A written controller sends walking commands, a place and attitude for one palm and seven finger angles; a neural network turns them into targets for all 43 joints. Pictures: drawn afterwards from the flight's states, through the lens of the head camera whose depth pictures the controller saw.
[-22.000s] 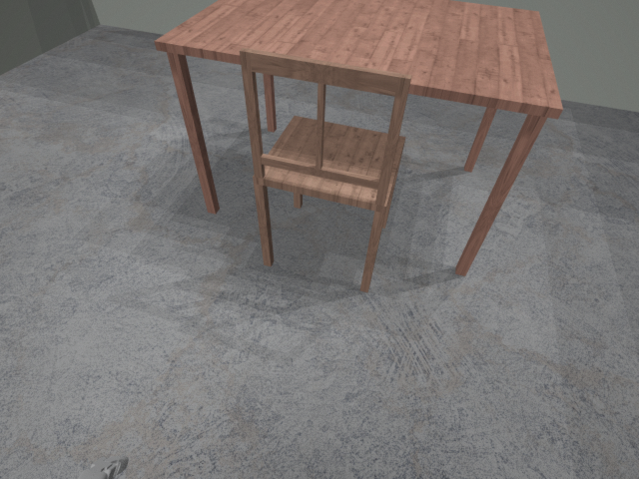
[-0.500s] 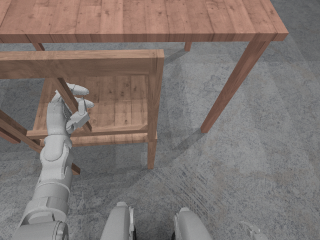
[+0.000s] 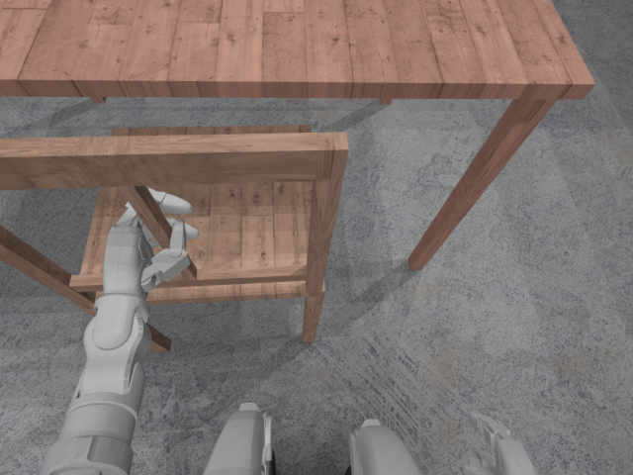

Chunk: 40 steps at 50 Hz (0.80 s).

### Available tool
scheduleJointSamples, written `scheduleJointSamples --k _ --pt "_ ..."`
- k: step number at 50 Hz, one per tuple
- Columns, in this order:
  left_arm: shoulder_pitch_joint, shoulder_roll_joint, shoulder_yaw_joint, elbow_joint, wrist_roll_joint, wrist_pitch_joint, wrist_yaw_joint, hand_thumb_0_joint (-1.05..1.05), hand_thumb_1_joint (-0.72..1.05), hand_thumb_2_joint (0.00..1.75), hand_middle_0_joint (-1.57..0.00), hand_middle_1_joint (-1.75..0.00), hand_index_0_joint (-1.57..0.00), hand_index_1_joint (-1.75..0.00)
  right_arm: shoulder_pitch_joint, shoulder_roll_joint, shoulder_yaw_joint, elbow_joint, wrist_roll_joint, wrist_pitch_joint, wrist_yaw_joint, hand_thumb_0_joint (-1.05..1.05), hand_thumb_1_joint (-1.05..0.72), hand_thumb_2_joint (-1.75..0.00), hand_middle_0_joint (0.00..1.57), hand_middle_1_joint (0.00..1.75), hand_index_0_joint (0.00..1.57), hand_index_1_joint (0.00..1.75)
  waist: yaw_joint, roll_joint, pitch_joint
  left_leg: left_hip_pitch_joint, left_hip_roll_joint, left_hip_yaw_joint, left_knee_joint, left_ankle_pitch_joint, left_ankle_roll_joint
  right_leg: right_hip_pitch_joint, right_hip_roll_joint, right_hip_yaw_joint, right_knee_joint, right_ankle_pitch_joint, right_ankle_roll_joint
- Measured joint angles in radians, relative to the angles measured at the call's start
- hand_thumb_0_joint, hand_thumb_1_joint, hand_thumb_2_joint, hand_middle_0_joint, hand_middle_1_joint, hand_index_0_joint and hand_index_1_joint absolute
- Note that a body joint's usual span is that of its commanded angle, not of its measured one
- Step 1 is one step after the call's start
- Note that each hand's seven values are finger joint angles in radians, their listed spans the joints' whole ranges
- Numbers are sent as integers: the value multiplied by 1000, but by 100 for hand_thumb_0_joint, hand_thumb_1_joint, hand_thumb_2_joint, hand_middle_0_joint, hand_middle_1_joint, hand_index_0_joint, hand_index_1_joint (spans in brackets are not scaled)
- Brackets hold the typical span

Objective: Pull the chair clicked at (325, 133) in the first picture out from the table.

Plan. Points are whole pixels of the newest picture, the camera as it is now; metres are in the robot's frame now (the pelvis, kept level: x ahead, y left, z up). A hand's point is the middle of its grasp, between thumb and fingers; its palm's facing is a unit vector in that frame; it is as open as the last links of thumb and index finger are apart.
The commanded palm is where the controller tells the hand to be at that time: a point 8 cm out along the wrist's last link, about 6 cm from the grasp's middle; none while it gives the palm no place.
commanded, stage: step backward, pulling the chair out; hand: left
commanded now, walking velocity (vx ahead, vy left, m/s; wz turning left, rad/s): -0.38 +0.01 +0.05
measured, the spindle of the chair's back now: (166, 238) +0.40 +0.20 +0.00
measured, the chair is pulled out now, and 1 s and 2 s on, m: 0.02 0.13 0.18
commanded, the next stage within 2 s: none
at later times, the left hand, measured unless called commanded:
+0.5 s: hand (185, 266) +0.35 +0.16 +0.03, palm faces +0.04 -0.99 -0.15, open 4.8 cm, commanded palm +0.31 +0.21 +0.03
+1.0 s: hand (199, 342) +0.26 +0.13 +0.03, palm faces +0.00 -0.99 -0.17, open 4.9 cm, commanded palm +0.25 +0.18 +0.04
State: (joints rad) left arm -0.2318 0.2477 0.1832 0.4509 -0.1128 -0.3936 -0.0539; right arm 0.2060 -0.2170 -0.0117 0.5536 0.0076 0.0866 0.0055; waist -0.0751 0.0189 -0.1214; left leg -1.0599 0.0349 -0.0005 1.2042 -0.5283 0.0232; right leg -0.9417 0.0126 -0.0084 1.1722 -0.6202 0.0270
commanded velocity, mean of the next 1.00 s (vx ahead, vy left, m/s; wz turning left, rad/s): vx -0.38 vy -0.02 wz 0.10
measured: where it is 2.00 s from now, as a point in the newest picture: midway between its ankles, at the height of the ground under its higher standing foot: outside the picture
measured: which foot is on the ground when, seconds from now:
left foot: down 0.00-1.00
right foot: down 0.00-1.00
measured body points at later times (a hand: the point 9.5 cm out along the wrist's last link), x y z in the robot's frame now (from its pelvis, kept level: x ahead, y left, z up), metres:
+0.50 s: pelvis -0.01 +0.01 +0.09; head +0.09 +0.01 +0.53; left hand +0.35 +0.21 +0.04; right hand +0.07 -0.26 -0.03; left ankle +0.01 +0.11 -0.64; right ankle -0.04 -0.13 -0.64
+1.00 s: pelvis -0.07 +0.01 +0.09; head -0.01 +0.00 +0.54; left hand +0.26 +0.18 +0.04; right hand +0.02 -0.27 -0.02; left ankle +0.01 +0.11 -0.64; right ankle -0.04 -0.13 -0.64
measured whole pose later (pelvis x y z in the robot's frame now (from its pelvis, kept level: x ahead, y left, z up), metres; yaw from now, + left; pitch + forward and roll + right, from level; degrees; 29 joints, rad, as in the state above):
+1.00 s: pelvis -0.07 +0.01 +0.09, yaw -1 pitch +3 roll -2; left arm -0.35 0.16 0.02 0.96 -0.06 -0.23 0.11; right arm 0.22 -0.27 -0.01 0.67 0.04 0.07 -0.12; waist -0.07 0.04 0.08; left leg -0.45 0.04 0.05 0.52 -0.13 0.02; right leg -0.36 0.00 -0.03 0.48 -0.19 0.02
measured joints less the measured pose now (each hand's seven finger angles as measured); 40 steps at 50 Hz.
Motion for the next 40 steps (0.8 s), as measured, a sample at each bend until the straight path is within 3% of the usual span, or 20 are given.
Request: scheduleJointSamples --k 3,8,15,22,33,40 --pt "-9 9 -54 30 43 144 73 3 78 83 -44 -140 -43 -145 13 11 14 -17 22 37 -46 1 -91 -89 20 30 20 30 1 13 37 140 -8 6 -125 37 -1 137 -8 3 -129 51 -3" --pt "-43 -43 -56 207 20 226 137 3 79 82 -35 -121 -46 -145 44 14 43 -14 35 64 -85 1 -91 -89 20 30 20 30 -1 20 32 327 -4 23 -346 129 0 304 -10 6 -339 187 2" --pt "-128 -15 -81 389 47 219 135 4 79 82 -34 -117 -48 -145 47 -5 32 22 23 69 -103 1 -91 -89 20 30 20 30 -14 -7 77 471 5 28 -496 198 4 444 -8 -17 -496 289 -1" --pt "-108 4 -55 381 36 198 122 3 79 81 -34 -116 -49 -145 28 -16 14 35 4 58 -94 1 -91 -89 20 30 20 30 -22 -17 142 533 11 69 -553 235 5 515 -11 2 -595 299 0" --pt "-51 -34 -61 356 35 185 132 2 78 81 -32 -114 -49 -145 27 9 21 71 11 41 -98 1 -91 -89 20 30 20 30 -5 6 191 587 35 65 -641 313 -19 563 16 -1 -677 378 -22" --pt "-90 -57 -96 449 34 182 152 3 77 81 -32 -113 -49 -145 6 -17 13 89 22 25 -114 1 -91 -89 20 30 20 30 -4 26 193 596 34 44 -658 354 -25 575 17 -23 -685 406 -29"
